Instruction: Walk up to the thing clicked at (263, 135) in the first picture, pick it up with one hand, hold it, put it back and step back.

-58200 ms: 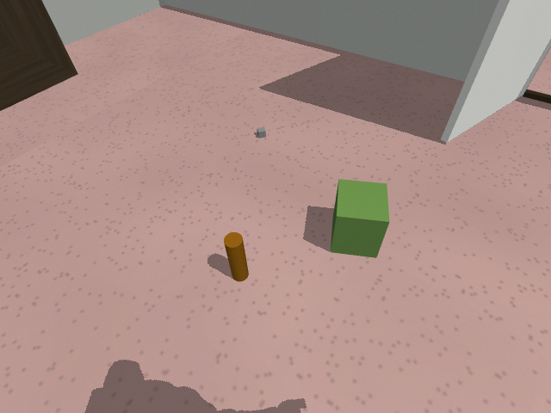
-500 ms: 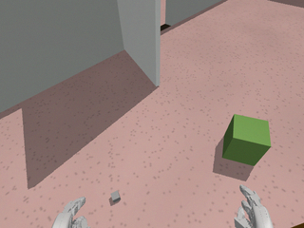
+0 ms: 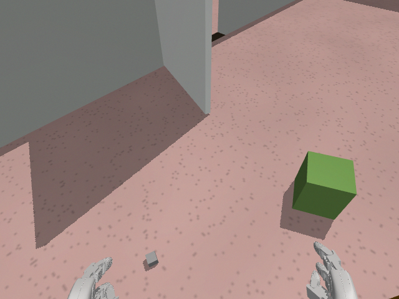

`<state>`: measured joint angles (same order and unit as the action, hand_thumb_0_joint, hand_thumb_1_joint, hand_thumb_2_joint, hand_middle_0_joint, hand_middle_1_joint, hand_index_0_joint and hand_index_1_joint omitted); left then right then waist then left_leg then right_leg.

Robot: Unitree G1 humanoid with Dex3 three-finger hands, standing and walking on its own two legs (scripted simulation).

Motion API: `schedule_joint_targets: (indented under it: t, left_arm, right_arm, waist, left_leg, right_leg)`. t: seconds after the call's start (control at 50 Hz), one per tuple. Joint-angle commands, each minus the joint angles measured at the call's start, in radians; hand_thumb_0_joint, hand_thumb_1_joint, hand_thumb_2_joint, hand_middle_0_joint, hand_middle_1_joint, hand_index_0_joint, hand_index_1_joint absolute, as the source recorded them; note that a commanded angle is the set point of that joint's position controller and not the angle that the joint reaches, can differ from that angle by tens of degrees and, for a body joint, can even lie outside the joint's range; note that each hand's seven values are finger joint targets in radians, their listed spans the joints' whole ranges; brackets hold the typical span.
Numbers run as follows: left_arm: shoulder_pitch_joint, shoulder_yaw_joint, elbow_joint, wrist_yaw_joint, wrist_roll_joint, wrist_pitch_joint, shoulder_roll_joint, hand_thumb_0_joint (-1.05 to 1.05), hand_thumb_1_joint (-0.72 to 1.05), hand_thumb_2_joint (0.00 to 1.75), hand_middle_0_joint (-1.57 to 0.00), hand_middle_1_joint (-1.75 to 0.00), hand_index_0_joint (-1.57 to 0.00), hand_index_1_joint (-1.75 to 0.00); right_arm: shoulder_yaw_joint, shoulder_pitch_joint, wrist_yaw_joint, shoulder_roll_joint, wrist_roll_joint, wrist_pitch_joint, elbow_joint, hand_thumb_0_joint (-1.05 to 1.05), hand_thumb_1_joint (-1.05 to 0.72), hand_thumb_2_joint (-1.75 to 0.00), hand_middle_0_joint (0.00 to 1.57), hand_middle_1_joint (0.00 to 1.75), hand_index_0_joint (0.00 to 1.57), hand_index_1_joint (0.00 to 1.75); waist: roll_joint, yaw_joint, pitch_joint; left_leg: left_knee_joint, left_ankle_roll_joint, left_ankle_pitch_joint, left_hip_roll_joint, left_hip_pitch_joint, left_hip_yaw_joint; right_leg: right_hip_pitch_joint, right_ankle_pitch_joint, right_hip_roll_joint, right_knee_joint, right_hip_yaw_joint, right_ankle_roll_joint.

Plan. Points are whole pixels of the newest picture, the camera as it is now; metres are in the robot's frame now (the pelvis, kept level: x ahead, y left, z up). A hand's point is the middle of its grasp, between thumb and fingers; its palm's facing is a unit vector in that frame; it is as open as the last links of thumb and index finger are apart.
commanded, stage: home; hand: left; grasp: from above
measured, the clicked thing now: (151, 259) +0.44 +0.25 -0.69
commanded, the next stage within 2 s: stand in 0.58 s
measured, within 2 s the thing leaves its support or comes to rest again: neither
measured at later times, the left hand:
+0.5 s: hand out of the picture +0.16 +0.18 -0.04, palm faces +0.04 -0.98 -0.21, open 7.4 cm
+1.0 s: hand out of the picture +0.09 +0.24 -0.11, palm faces +0.02 -0.94 -0.34, open 7.4 cm
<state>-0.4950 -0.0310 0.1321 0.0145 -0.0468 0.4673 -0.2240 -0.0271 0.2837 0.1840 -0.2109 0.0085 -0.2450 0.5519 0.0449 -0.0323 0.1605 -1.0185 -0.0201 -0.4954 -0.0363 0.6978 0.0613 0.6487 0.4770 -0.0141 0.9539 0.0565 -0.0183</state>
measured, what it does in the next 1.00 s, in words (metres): stands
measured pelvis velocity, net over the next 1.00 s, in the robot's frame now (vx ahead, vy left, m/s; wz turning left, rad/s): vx -0.01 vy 0.01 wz -0.01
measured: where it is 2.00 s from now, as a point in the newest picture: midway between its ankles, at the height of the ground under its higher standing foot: outside the picture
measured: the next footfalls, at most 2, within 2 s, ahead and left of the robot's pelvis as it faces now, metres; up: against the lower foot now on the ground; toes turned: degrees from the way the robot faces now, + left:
none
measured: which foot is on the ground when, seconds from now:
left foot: down 0.00-1.00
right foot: down 0.00-1.00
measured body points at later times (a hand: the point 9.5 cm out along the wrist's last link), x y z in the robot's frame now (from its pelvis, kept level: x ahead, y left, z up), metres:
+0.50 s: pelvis +0.00 +0.00 +0.00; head +0.02 +0.01 +0.45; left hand +0.16 +0.23 -0.03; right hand +0.16 -0.24 -0.06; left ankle +0.01 +0.13 -0.68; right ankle +0.00 -0.13 -0.68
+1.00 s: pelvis -0.01 +0.01 +0.03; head +0.01 +0.01 +0.48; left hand +0.09 +0.29 -0.08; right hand +0.10 -0.27 -0.09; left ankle +0.01 +0.13 -0.68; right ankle +0.00 -0.13 -0.68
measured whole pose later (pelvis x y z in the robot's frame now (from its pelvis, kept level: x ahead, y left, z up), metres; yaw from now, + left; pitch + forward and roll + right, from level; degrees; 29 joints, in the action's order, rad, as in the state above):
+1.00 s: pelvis -0.01 +0.01 +0.03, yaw +0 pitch +0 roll +0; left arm -0.24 -0.05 -0.74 0.03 0.05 0.06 -0.29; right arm 0.05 0.19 0.01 -0.29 -0.06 -0.02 0.88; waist -0.01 0.03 -0.03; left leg -0.76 0.00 -0.38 -0.01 0.39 0.01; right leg 0.37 0.38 -0.04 0.75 0.02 -0.03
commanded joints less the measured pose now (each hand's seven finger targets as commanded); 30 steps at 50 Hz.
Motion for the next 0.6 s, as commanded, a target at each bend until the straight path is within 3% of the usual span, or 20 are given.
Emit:
schedule_joint_targets:
  t: [0.0,0.12,0.22,0.24,0.26,0.32,0.34,0.36,0.46,0.5,0.52,0.54,0.56,0.58]
  left_arm:
    - [0.027,-0.064,0.215,0.011,0.005,-0.053,-0.116,0.0,0.9,0.9,-0.2,-0.3,-0.2,-0.3]
    - [0.024,-0.057,0.204,0.011,0.005,-0.05,-0.107,0.0,0.9,0.9,-0.2,-0.3,-0.2,-0.3]
    - [0.004,-0.053,0.195,0.011,0.002,-0.05,-0.094,0.0,0.9,0.9,-0.2,-0.3,-0.2,-0.3]
    - [0.029,-0.069,0.224,0.013,0.001,-0.055,-0.118,0.0,0.9,0.9,-0.2,-0.3,-0.2,-0.3]
    - [0.005,-0.046,0.187,0.01,0.0,-0.052,-0.086,0.0,0.9,0.9,-0.2,-0.3,-0.2,-0.3]
    - [0.012,-0.062,0.199,0.011,0.002,-0.054,-0.107,0.0,0.9,0.9,-0.2,-0.3,-0.2,-0.3]
    - [0.009,-0.054,0.193,0.011,0.001,-0.055,-0.099,0.0,0.9,0.9,-0.2,-0.3,-0.2,-0.3]
    - [0.027,-0.074,0.227,0.012,0.001,-0.057,-0.124,0.0,0.9,0.9,-0.2,-0.3,-0.2,-0.3]
    - [0.01,-0.053,0.184,0.01,0.0,-0.05,-0.092,0.0,0.9,0.9,-0.2,-0.3,-0.2,-0.3]
    - [0.026,-0.075,0.215,0.013,0.002,-0.05,-0.126,0.0,0.9,0.9,-0.2,-0.3,-0.2,-0.3]
    - [0.008,-0.04,0.188,0.009,0.002,-0.046,-0.088,0.0,0.9,0.9,-0.2,-0.3,-0.2,-0.3]
    - [0.019,-0.086,0.217,0.015,0.002,-0.047,-0.139,0.0,0.9,0.9,-0.2,-0.3,-0.2,-0.3]
    - [0.02,-0.041,0.203,0.011,0.002,-0.046,-0.094,0.0,0.9,0.9,-0.2,-0.3,-0.2,-0.3]
    - [0.033,-0.06,0.214,0.011,-0.002,-0.046,-0.11,0.0,0.9,0.9,-0.2,-0.3,-0.2,-0.3]
  right_arm:
    - [0.051,-0.07,0.015,-0.127,-0.001,-0.059,-0.16,0.0,-0.9,-0.9,0.2,0.3,0.2,0.3]
    - [0.05,-0.074,0.013,-0.126,-0.001,-0.055,-0.166,0.0,-0.9,-0.9,0.2,0.3,0.2,0.3]
    - [0.052,-0.068,0.013,-0.125,-0.001,-0.055,-0.167,0.0,-0.9,-0.9,0.2,0.3,0.2,0.3]
    - [0.054,-0.072,0.013,-0.13,-0.002,-0.056,-0.17,0.0,-0.9,-0.9,0.2,0.3,0.2,0.3]
    - [0.051,-0.063,0.012,-0.126,-0.003,-0.055,-0.163,0.0,-0.9,-0.9,0.2,0.3,0.2,0.3]
    - [0.054,-0.066,0.013,-0.128,-0.001,-0.051,-0.166,0.0,-0.9,-0.9,0.2,0.3,0.2,0.3]
    - [0.053,-0.064,0.011,-0.129,-0.003,-0.051,-0.166,0.0,-0.9,-0.9,0.2,0.3,0.2,0.3]
    - [0.053,-0.064,0.01,-0.127,-0.003,-0.05,-0.165,0.0,-0.9,-0.9,0.2,0.3,0.2,0.3]
    - [0.053,-0.067,0.009,-0.129,-0.001,-0.048,-0.17,0.0,-0.9,-0.9,0.2,0.3,0.2,0.3]
    - [0.056,-0.074,0.009,-0.137,-0.001,-0.045,-0.172,0.0,-0.9,-0.9,0.2,0.3,0.2,0.3]
    - [0.05,-0.075,0.008,-0.127,-0.001,-0.047,-0.175,0.0,-0.9,-0.9,0.2,0.3,0.2,0.3]
    - [0.055,-0.077,0.01,-0.136,0.0,-0.047,-0.179,0.0,-0.9,-0.9,0.2,0.3,0.2,0.3]
    - [0.048,-0.075,0.009,-0.124,-0.001,-0.049,-0.181,0.0,-0.9,-0.9,0.2,0.3,0.2,0.3]
    - [0.048,-0.079,0.01,-0.126,0.0,-0.05,-0.186,0.0,-0.9,-0.9,0.2,0.3,0.2,0.3]
  waist:
    - [0.011,0.0,0.085]
    - [0.016,0.0,0.062]
    - [0.002,-0.006,0.095]
    - [-0.006,-0.005,0.097]
    - [-0.002,-0.013,0.09]
    - [0.009,-0.004,0.096]
    - [-0.002,-0.008,0.091]
    - [0.022,-0.002,0.095]
    - [0.007,-0.008,0.074]
    - [0.018,-0.001,0.061]
    - [-0.006,-0.008,0.067]
    - [-0.008,0.003,0.069]
    - [0.0,-0.01,0.067]
    - [-0.001,-0.003,0.05]
  left_leg:
    - [0.167,0.028,0.227,0.034,-0.107,-0.024]
    - [0.179,0.026,0.193,0.032,-0.093,-0.018]
    - [0.166,0.026,0.238,0.029,-0.113,-0.016]
    - [0.161,0.028,0.233,0.031,-0.105,-0.018]
    - [0.162,0.027,0.239,0.031,-0.109,-0.019]
    - [0.16,0.025,0.264,0.028,-0.112,-0.016]
    - [0.163,0.025,0.256,0.029,-0.109,-0.016]
    - [0.16,0.024,0.256,0.03,-0.109,-0.018]
    - [0.169,0.025,0.226,0.029,-0.102,-0.019]
    - [0.176,0.024,0.191,0.028,-0.093,-0.018]
    - [0.172,0.026,0.198,0.029,-0.09,-0.015]
    - [0.172,0.029,0.178,0.031,-0.082,-0.017]
    - [0.168,0.03,0.178,0.035,-0.081,-0.022]
    - [0.168,0.03,0.154,0.035,-0.07,-0.025]
  right_leg:
    - [-0.056,-0.199,0.033,-0.154,0.014,0.014]
    - [-0.038,-0.167,0.037,-0.153,0.021,0.016]
    - [-0.049,-0.204,0.038,-0.146,0.022,0.015]
    - [-0.052,-0.205,0.036,-0.148,0.019,0.013]
    - [-0.051,-0.21,0.037,-0.143,0.019,0.013]
    - [-0.052,-0.227,0.037,-0.139,0.02,0.015]
    - [-0.051,-0.221,0.039,-0.139,0.021,0.015]
    - [-0.057,-0.223,0.036,-0.14,0.019,0.016]
    - [-0.046,-0.196,0.037,-0.146,0.02,0.016]
    - [-0.036,-0.162,0.037,-0.149,0.021,0.017]
    - [-0.035,-0.17,0.037,-0.152,0.022,0.015]
    - [-0.043,-0.153,0.035,-0.156,0.019,0.015]
    - [-0.036,-0.157,0.034,-0.159,0.017,0.013]
    - [-0.027,-0.136,0.033,-0.164,0.017,0.012]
